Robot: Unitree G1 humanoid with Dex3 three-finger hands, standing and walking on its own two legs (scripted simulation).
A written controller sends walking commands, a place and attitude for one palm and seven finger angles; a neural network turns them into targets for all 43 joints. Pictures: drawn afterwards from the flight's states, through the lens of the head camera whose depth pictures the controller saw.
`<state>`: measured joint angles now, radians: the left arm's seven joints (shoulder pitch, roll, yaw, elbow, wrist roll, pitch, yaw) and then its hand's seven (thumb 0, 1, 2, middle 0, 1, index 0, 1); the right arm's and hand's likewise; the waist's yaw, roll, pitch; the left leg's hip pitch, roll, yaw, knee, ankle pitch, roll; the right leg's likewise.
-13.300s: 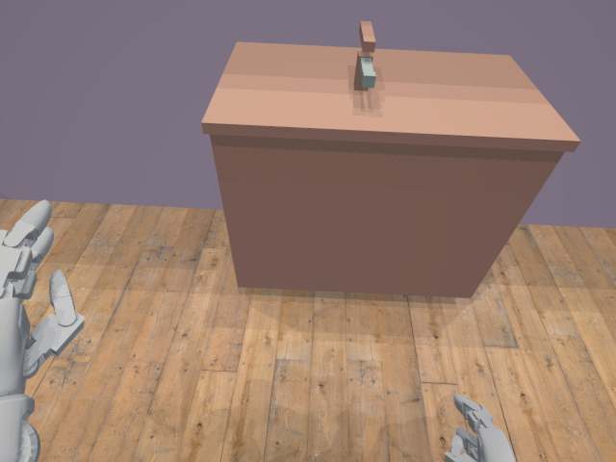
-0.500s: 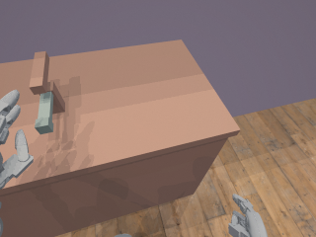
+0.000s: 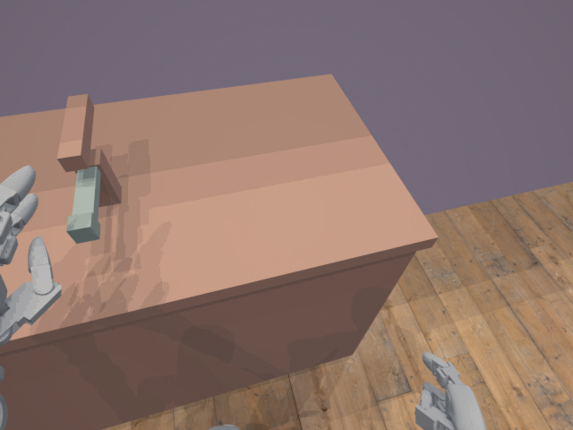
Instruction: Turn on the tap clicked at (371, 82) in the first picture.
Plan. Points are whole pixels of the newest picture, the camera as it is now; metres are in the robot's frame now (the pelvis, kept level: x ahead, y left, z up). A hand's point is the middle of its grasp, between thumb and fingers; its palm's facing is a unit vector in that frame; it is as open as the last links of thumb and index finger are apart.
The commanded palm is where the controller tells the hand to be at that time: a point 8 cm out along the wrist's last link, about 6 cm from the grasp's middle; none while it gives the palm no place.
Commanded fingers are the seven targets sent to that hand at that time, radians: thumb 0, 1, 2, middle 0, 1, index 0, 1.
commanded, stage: shuffle to correct the standing spot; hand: left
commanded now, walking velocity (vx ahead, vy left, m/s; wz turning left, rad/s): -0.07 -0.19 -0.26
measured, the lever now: (84, 227) +0.33 +0.29 +0.10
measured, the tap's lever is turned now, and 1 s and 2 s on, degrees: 0 0 0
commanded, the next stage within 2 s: come to a stop and stand still in 0.60 s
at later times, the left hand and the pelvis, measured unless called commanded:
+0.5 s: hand (50, 289) +0.22 +0.25 +0.16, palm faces +0.31 -0.85 -0.42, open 7.4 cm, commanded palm +0.16 +0.29 +0.19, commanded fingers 0.00 0.90 0.90 -0.20 -0.30 -0.20 -0.30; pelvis +0.00 +0.01 +0.00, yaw -1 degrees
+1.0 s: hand (71, 282) +0.23 +0.23 +0.16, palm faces +0.25 -0.89 -0.38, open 7.4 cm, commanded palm +0.16 +0.29 +0.19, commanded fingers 0.00 0.90 0.90 -0.20 -0.30 -0.20 -0.30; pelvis -0.01 +0.02 +0.00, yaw -3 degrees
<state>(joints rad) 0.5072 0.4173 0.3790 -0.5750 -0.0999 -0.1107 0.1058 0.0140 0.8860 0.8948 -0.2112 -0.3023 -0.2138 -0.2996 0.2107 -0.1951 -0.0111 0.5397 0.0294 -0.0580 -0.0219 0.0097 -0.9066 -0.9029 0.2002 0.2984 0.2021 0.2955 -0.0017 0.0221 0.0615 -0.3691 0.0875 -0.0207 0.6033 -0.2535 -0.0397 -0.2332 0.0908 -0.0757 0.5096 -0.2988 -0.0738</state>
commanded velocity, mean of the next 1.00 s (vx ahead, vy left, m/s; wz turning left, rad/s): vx -0.04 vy -0.13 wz -0.01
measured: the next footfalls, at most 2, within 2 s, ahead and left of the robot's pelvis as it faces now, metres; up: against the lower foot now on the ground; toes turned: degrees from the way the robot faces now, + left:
none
